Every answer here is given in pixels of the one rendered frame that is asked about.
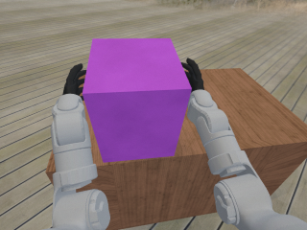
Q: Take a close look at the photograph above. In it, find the robot left upper arm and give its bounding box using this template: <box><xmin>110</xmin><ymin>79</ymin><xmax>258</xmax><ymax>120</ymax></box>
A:
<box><xmin>41</xmin><ymin>189</ymin><xmax>110</xmax><ymax>230</ymax></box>

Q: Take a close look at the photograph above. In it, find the right robot hand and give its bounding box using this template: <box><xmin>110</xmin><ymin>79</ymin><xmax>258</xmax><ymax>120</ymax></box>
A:
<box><xmin>181</xmin><ymin>58</ymin><xmax>204</xmax><ymax>93</ymax></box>

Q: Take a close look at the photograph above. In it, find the left robot hand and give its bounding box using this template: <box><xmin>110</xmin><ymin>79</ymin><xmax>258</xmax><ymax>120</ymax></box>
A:
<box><xmin>62</xmin><ymin>63</ymin><xmax>86</xmax><ymax>101</ymax></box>

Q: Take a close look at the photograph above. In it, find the carton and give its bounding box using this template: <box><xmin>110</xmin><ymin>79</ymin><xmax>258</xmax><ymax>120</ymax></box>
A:
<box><xmin>83</xmin><ymin>38</ymin><xmax>192</xmax><ymax>163</ymax></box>

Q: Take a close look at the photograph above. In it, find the robot right upper arm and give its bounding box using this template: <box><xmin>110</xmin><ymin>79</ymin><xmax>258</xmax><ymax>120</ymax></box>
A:
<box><xmin>213</xmin><ymin>173</ymin><xmax>307</xmax><ymax>230</ymax></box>

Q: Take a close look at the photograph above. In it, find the left robot forearm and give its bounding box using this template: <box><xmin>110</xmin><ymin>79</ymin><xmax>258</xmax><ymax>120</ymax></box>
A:
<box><xmin>50</xmin><ymin>94</ymin><xmax>98</xmax><ymax>228</ymax></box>

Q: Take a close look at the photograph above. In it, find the pedestal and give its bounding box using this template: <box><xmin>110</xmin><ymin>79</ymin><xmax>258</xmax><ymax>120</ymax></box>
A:
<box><xmin>46</xmin><ymin>68</ymin><xmax>307</xmax><ymax>230</ymax></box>

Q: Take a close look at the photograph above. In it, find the right robot forearm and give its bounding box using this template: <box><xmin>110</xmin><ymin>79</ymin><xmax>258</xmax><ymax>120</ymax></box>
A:
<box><xmin>187</xmin><ymin>89</ymin><xmax>272</xmax><ymax>204</ymax></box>

